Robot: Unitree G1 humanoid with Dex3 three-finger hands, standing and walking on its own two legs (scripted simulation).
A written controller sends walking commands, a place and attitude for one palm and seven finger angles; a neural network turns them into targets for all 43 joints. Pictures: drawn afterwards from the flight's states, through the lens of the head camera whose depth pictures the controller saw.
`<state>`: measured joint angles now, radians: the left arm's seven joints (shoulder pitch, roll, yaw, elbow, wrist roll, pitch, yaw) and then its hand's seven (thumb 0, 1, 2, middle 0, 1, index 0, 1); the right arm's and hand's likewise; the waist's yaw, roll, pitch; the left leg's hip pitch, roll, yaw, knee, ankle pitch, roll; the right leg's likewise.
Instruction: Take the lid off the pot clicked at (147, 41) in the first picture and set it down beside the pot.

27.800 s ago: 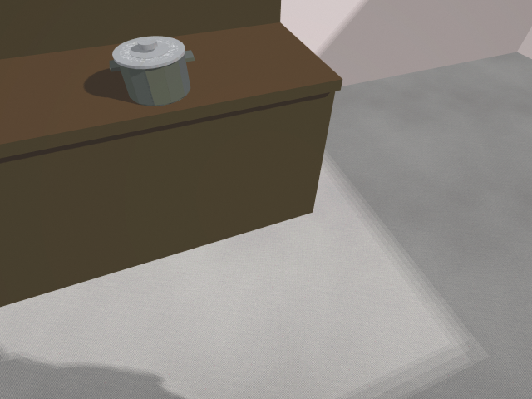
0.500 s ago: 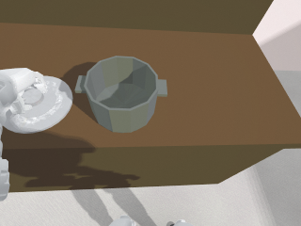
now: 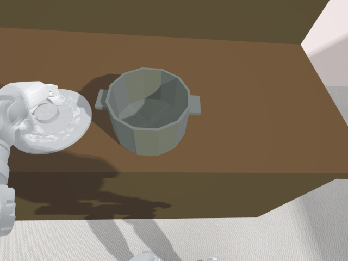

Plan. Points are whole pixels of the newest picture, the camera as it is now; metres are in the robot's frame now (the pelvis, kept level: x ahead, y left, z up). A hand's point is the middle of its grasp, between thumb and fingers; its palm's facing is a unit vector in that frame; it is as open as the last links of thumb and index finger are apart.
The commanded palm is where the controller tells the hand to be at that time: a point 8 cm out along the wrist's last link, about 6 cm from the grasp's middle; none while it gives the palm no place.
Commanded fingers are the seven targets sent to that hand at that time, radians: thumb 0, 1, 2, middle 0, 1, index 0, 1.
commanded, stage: open the fingers wide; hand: left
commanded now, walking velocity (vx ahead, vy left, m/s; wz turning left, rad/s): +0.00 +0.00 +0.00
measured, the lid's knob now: (47, 113) +0.45 +0.33 +0.02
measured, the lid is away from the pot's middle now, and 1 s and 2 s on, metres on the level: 0.25 0.25 0.25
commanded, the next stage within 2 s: raise the empty hand in 0.22 s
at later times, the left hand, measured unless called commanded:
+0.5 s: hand (37, 119) +0.41 +0.33 +0.05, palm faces -0.41 -0.08 -0.91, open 11.0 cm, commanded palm +0.43 +0.31 +0.12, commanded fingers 0.00 -0.08 0.78 -0.41 -0.75 -0.41 -0.75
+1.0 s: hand (25, 101) +0.42 +0.33 +0.10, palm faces -0.36 -0.09 -0.93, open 11.1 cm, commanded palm +0.43 +0.32 +0.17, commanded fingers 0.00 -0.08 0.78 -0.41 -0.75 -0.41 -0.75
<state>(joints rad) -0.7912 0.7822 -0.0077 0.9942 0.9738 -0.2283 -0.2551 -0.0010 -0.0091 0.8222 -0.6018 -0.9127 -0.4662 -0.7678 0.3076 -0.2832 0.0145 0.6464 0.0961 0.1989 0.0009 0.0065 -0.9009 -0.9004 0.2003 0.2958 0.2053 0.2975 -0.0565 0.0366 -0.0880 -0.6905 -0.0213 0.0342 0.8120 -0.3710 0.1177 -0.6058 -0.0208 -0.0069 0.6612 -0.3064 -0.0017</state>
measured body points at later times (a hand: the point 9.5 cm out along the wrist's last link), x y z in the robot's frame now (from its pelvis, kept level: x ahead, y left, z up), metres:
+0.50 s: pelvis +0.00 +0.00 +0.00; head +0.07 +0.03 +0.45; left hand +0.43 +0.33 +0.10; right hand +0.06 -0.27 -0.11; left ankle +0.01 +0.03 -0.71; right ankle +0.01 -0.19 -0.70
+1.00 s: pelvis +0.01 +0.00 +0.02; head +0.07 +0.02 +0.46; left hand +0.43 +0.33 +0.16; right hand +0.10 -0.26 -0.10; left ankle +0.01 +0.03 -0.71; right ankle +0.01 -0.19 -0.70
